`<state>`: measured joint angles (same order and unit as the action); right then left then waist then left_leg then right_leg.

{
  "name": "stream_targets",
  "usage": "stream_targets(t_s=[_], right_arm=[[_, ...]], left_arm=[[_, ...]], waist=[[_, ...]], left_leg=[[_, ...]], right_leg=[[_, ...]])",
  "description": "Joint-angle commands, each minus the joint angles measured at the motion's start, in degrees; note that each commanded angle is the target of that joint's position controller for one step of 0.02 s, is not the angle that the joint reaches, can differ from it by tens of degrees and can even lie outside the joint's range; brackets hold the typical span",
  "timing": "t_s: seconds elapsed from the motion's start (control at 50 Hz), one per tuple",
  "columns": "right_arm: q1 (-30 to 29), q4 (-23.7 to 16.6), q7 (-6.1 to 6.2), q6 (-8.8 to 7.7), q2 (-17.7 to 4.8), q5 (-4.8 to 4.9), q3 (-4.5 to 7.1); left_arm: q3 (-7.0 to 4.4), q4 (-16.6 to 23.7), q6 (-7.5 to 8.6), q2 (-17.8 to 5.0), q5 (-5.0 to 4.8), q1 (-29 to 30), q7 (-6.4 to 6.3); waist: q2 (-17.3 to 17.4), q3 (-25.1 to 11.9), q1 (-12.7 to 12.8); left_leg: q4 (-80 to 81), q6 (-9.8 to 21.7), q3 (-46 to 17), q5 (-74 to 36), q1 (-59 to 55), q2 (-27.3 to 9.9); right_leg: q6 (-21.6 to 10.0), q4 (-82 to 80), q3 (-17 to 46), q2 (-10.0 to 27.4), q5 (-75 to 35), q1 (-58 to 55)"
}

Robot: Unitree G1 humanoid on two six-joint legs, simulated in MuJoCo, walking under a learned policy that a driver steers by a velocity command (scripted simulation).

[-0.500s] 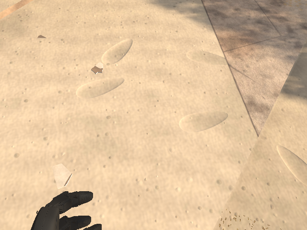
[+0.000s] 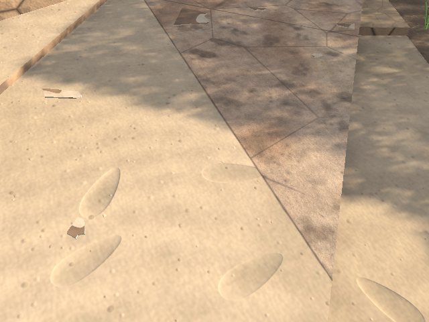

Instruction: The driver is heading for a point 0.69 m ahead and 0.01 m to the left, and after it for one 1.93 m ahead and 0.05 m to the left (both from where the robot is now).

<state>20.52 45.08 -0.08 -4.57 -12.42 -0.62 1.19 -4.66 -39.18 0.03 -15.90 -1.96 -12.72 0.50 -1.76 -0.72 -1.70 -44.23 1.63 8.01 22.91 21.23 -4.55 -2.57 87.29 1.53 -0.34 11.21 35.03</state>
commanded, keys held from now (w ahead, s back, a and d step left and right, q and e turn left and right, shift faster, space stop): w+e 0.18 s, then w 0.10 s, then w+q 0.58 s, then q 0.14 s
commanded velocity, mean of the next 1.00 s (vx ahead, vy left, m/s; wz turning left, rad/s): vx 0.48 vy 0.00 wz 0.06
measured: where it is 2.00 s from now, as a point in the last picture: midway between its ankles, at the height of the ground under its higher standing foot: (231, 293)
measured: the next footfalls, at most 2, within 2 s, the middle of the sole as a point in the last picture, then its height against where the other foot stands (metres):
right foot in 0.34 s outside the picture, level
left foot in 0.92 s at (196, 283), level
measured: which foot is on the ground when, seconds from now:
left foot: down 0.00-0.34, up 0.36-0.90, down 0.92-1.00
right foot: up 0.00-0.32, down 0.34-0.94, up 0.96-1.00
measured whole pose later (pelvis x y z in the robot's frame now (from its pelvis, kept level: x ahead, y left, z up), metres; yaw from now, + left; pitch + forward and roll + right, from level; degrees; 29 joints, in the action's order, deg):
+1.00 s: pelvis +0.53 -0.04 +0.00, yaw +8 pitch +2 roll +0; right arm 6.0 39.3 -2.7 -2.7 -16.6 0.0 3.6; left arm -2.5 -45.7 3.5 -15.7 -0.1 -14.9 -0.8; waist 1.1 4.2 0.7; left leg -35.9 6.7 2.8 8.7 29.4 4.2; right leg 2.6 69.0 -1.9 1.3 31.4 12.9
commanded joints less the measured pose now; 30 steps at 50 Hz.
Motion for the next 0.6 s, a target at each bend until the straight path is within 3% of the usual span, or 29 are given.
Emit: stream_targets(t_s=[0.02, 0.08, 0.12, 0.18, 0.22, 0.26, 0.3, 0.32, 0.34, 0.36, 0.38, 0.4, 0.42, 0.44, 0.46, 0.48, 0.52, 0.6], right_arm=[[-0.1, -2.2, 1.25, -1.69, -3.2, 0.26, 1.58], [-0.7, -2.7, 3.11, -1.83, -7.7, -0.40, 2.99], [-1.6, -2.7, 3.41, -1.35, -10.2, 0.18, 3.74], [-0.5, -1.7, 3.03, -0.51, -12.6, 0.71, 4.51], [1.0, -0.5, 2.25, -0.13, -13.0, 1.26, 4.74], [1.7, 0.8, 1.57, 0.31, -14.0, 1.96, 4.99], [1.2, 2.0, 1.20, 0.59, -15.9, 2.86, 5.38], [-0.1, 2.5, 1.11, 0.86, -16.5, 3.21, 5.33], [-0.3, 2.8, 1.18, 0.81, -15.0, 3.22, 4.63], [-1.2, 1.4, 1.06, 0.47, -10.5, 1.33, 2.90], [4.2, -0.2, 0.50, -0.92, -5.3, 2.32, 1.05], [-3.0, -0.5, 0.21, -2.00, -11.3, 4.58, 2.68], [-6.5, -2.6, 0.07, -2.18, -12.0, 5.40, 3.12], [-7.0, -2.2, 0.56, -2.04, -10.6, 4.09, 2.79], [-6.0, -1.6, 0.76, -1.57, -10.4, 2.83, 3.10], [-3.4, -0.4, 0.62, -0.64, -10.3, 2.95, 3.42], [-1.6, 0.7, 0.37, 0.71, -8.7, 3.37, 3.42], [-6.7, -0.8, 0.29, 1.71, -6.8, 2.98, 3.19]], left_arm=[[0.61, 5.4, 0.11, 0.3, 0.38, 1.1, 0.18], [0.60, 7.7, 0.34, 0.0, 0.96, 4.8, 0.75], [0.89, 8.6, 0.42, 0.3, 1.06, 7.3, 1.31], [1.27, 9.8, 0.71, 0.7, 0.50, 11.5, 2.46], [1.40, 10.1, 0.91, 0.8, 0.31, 13.6, 2.99], [1.21, 10.4, 1.21, 0.4, 0.42, 14.3, 3.31], [0.22, 10.0, 1.48, -1.1, 0.92, 10.8, 3.23], [-1.07, 8.1, 1.63, -3.0, 0.99, 3.7, 3.08], [-2.84, 5.1, 1.57, -6.2, 1.00, -6.0, 2.41], [-4.05, 3.1, 1.36, -10.7, 1.04, -14.7, 1.24], [-3.42, 3.8, 2.48, -14.2, 2.47, -13.8, 0.96], [-2.18, 3.8, 3.69, -8.7, 2.53, -12.4, 1.53], [-1.29, 2.9, 4.36, -6.9, 2.41, -9.0, 1.79], [-0.61, 2.4, 4.87, -4.6, 1.85, -5.5, 2.02], [-0.05, 2.1, 5.35, -2.5, 1.84, -2.9, 2.26], [0.35, 1.7, 6.02, -1.2, 2.24, -1.5, 2.30], [0.26, 0.2, 7.05, -1.1, 2.75, -1.6, 2.01], [0.20, -2.6, 7.09, -2.4, 3.33, -3.9, 0.94]], waist=[[5.5, 4.8, 0.2], [4.4, 1.6, -0.5], [5.0, 2.4, -1.0], [5.5, 5.1, -2.8], [5.0, 7.2, -3.9], [5.1, 8.0, -3.5], [6.7, 5.2, -0.2], [6.6, 1.4, 4.8], [6.2, -3.9, 9.7], [-1.2, -9.9, 12.3], [-11.1, -18.8, 6.5], [-3.0, -17.1, 10.1], [-3.4, -8.6, 7.8], [-0.5, -5.0, 5.0], [-1.4, -2.8, 3.0], [-2.4, -2.5, 1.3], [-1.6, -2.0, 0.2], [-1.7, 2.2, 1.2]], left_leg=[[28.6, 5.5, -11.0, -8.1, -6.6, -11.2], [30.6, 6.7, -7.4, -13.9, -16.0, -12.7], [32.1, 7.1, -4.2, -14.5, -17.1, -12.7], [33.6, 7.3, -0.7, -15.2, -19.2, -13.4], [34.0, 7.5, 0.7, -16.7, -20.5, -13.6], [32.5, 7.8, 1.8, -25.9, -22.6, -14.0], [25.3, 7.6, 3.2, -48.4, -24.0, -13.9], [16.8, 6.9, 4.5, -56.9, -23.0, -12.5], [5.4, 5.8, 5.3, -56.5, -16.2, -10.3], [-14.0, 3.4, 4.0, -23.8, 0.3, -6.4], [-32.7, 1.1, -6.8, 10.9, 17.2, 4.2], [-37.3, 1.4, -17.0, 8.3, 20.6, 3.9], [-35.2, 1.8, -16.1, 2.1, 22.7, 1.6], [-32.2, 1.6, -15.2, -3.1, 20.7, -1.2], [-29.5, 1.0, -15.2, -7.1, 18.9, -2.6], [-28.3, 0.8, -15.7, -10.3, 15.7, -3.6], [-27.9, 0.2, -15.6, -13.1, 14.5, -3.2], [-23.4, -1.0, -16.4, -20.4, 21.5, -2.1]], right_leg=[[-0.7, -11.6, 2.4, 3.5, 0.7, 7.2], [1.2, -23.2, 1.9, 4.6, -2.6, 9.5], [2.3, -30.7, -0.1, 5.0, -5.2, 7.9], [1.9, -39.4, -3.5, 4.9, -6.9, 6.5], [0.4, -44.4, -5.0, 4.4, -5.3, 4.6], [-1.7, -48.3, -6.8, 2.8, -2.7, 1.8], [-4.4, -51.3, -8.7, -0.6, 0.8, -6.1], [-6.1, -55.6, -9.6, -3.0, -1.4, -15.6], [-7.7, -58.0, -9.0, -4.3, -6.0, -31.0], [-9.7, -55.9, 5.8, 7.1, -8.5, -48.9], [-18.3, -64.9, 37.8, 23.6, 5.6, -58.4], [-17.1, -71.4, 39.0, 24.3, 7.2, -52.8], [-14.8, -72.3, 28.0, 22.5, 3.4, -45.1], [-12.6, -72.7, 20.5, 19.5, -1.6, -38.7], [-10.9, -74.0, 14.8, 16.7, -4.5, -34.2], [-9.5, -75.5, 10.5, 15.0, -6.9, -31.1], [-8.6, -77.1, 5.1, 13.9, -14.6, -29.0], [-7.1, -79.3, -3.1, 12.9, -19.3, -28.8]])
